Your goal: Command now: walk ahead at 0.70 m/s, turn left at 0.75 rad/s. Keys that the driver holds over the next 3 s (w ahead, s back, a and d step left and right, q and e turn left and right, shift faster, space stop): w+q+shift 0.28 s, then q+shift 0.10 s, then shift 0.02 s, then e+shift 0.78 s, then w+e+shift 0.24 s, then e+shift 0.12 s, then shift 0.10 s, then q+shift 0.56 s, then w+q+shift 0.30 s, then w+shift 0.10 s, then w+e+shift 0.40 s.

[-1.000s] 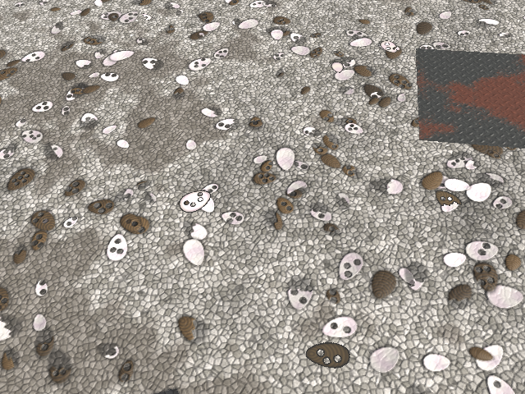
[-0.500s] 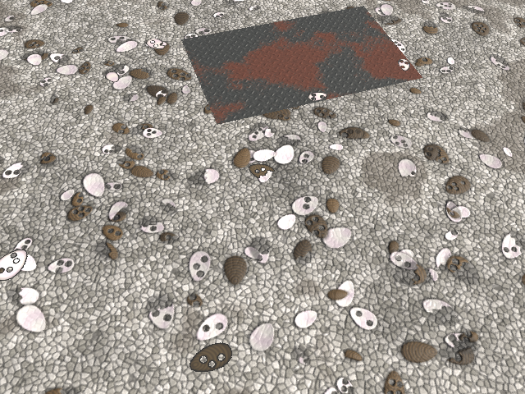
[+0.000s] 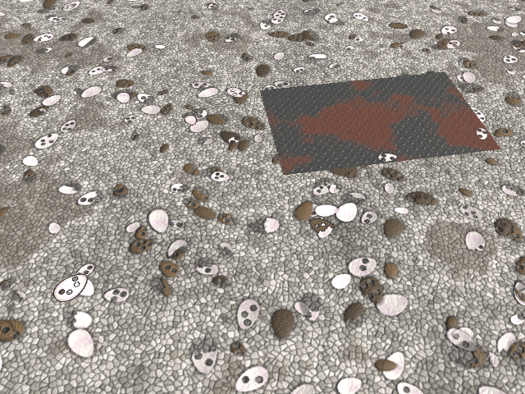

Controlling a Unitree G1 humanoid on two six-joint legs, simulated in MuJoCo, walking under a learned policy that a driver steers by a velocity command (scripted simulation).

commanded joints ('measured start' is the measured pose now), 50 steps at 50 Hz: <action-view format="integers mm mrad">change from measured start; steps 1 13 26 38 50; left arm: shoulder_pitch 10 62 28 412 107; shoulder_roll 124 258 41 80 157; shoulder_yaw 32 64 -15 20 80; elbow -35 2 -80 114 -83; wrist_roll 4 -3 -11 -34 -31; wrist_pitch -31 -9 32 48 81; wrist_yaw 1 -20 -41 -11 -14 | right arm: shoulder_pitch -145 -26 28 -344 -238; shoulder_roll -35 -83 -79 78 -9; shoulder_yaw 1 7 24 68 81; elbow -108 -131 -64 -183 -205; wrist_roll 1 31 21 -1 6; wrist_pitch -15 -41 -136 -107 -19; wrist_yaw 9 -26 -81 -115 -137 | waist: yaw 24 -138 67 195 84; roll -77 -75 5 -221 -97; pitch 112 -38 -42 66 -78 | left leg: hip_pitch -294 312 468 21 67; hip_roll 50 -149 -2 -248 -114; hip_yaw -30 233 -74 112 -122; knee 12 -260 -812 526 -175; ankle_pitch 52 -198 967 -369 -116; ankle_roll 8 224 107 -38 -80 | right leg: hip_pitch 56 53 -533 -59 -245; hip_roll -341 -322 -74 -42 -8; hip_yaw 198 -128 187 440 767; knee -187 391 799 263 3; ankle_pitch -279 1054 120 1094 -87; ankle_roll -102 -65 31 -234 -132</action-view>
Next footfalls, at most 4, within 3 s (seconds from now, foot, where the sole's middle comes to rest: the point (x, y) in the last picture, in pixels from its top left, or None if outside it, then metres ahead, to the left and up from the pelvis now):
0.28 left None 0.30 0.21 -0.78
0.74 right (162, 368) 0.59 0.28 -0.78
1.22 left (92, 376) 0.57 0.46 -0.78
1.74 right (210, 325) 0.71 0.16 -0.78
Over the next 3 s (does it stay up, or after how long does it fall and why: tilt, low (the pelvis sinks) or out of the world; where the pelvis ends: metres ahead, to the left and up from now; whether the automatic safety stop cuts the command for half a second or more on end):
stays up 1.12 0.28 -0.01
